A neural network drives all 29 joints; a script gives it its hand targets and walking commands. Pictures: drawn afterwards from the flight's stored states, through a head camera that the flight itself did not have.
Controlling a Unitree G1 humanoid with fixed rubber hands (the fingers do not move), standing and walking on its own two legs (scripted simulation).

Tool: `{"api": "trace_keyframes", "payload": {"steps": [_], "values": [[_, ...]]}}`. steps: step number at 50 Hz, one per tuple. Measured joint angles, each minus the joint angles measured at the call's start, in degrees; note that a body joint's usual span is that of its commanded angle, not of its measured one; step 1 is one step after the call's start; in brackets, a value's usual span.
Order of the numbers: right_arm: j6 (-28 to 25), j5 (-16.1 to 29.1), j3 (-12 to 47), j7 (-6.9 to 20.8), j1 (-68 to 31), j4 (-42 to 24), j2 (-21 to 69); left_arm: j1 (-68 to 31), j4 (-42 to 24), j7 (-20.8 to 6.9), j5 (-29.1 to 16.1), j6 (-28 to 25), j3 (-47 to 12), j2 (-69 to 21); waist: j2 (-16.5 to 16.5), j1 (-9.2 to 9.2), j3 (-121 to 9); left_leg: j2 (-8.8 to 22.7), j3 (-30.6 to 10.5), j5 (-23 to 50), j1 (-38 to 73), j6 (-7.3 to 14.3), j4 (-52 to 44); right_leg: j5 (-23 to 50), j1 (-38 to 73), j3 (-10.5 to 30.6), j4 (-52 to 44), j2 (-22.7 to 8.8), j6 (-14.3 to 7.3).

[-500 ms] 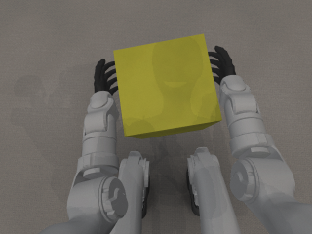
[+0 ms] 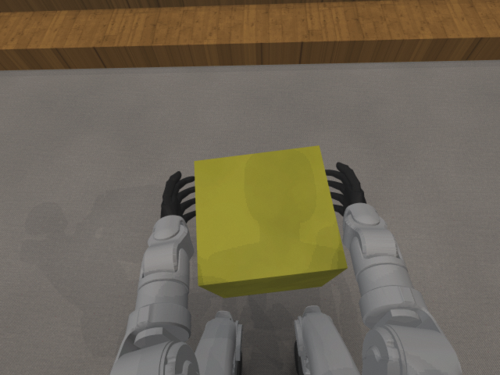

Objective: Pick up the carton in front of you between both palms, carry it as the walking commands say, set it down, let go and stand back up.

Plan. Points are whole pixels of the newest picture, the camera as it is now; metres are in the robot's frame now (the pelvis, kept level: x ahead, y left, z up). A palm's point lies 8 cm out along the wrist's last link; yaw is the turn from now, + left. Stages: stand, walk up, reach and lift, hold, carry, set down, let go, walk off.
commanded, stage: reach and lift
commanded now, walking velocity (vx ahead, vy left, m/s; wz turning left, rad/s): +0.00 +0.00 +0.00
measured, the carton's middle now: (265, 231) +0.37 +0.00 -0.11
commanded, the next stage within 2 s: hold in 1.62 s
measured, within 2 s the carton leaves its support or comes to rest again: neither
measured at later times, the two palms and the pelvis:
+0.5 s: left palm (136, 194) +0.34 +0.15 +0.12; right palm (389, 189) +0.34 -0.15 +0.12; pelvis +0.04 +0.00 +0.12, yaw +0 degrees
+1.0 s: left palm (120, 185) +0.33 +0.15 +0.16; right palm (406, 181) +0.33 -0.15 +0.16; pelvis +0.03 +0.01 +0.13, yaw +0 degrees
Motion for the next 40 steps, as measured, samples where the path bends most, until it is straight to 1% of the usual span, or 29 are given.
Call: {"api": "trace_keyframes", "payload": {"steps": [9, 16, 22, 29, 34, 37, 40], "values": [[0.41, -0.5, 0.86, -0.05, 7.56, -2.87, 2.0, 6.36, -1.27, -0.92, 0.95, 0.5, -1.94, -0.76, -0.11, -0.1, 1.99, 0.48, -0.29, 2.65, 16.78, 0.44, -12.21, 2.6, 16.9, 0.12, -12.31, -0.19, -0.16], [2.38, -0.93, 1.75, -0.08, 12.84, -5.78, 3.38, 10.83, -3.17, -1.53, 1.81, 2.57, -3.66, -1.13, -0.2, -0.25, 3.97, 0.95, -0.51, 5.72, 30.85, 0.73, -22.99, 5.72, 31.11, 0.25, -23.29, -0.34, -0.26], [5.87, -1.23, 2.7, -0.13, 16.42, -9.34, 4.36, 13.73, -5.89, -2.05, 2.64, 6.14, -5.44, -1.17, -0.24, -0.51, 5.96, 1.29, -0.63, 8.51, 42.78, 0.96, -31.75, 8.6, 43.19, 0.39, -32.29, -0.52, -0.23], [11.8, -2.42, 3.98, -0.24, 18.96, -14.2, 5.42, 15.27, -9.14, -3.05, 3.66, 11.77, -7.17, -0.72, -0.39, -1.02, 8.65, 1.47, -0.78, 11.7, 55.98, 1.18, -40.78, 11.78, 56.52, 0.47, -41.48, -0.9, -0.15], [15.23, -4.77, 2.93, 0.92, 17.34, -13.9, 5.7, 13.55, -8.71, -3.96, 6.34, 15.04, -5.99, -1.18, -0.48, -1.14, 10.75, 1.52, -0.71, 13.17, 61.91, 1.33, -44.2, 13.3, 62.48, 0.61, -44.96, -1.06, -0.12], [16.18, -6.42, 1.33, 1.68, 15.74, -12.76, 6.14, 11.98, -7.6, -4.52, 8.06, 15.91, -4.39, -1.66, -0.51, -1.2, 12.16, 1.48, -0.65, 13.54, 63.22, 1.38, -44.57, 13.66, 63.76, 0.67, -45.31, -1.11, -0.09], [16.49, -7.25, 0.6, 2.05, 14.83, -12.78, 6.39, 11.06, -7.59, -4.75, 8.81, 16.2, -3.65, -1.96, -0.48, -1.24, 13.58, 1.44, -0.66, 13.81, 63.55, 1.39, -44.52, 13.89, 64.08, 0.67, -45.22, -1.15, -0.08]]}}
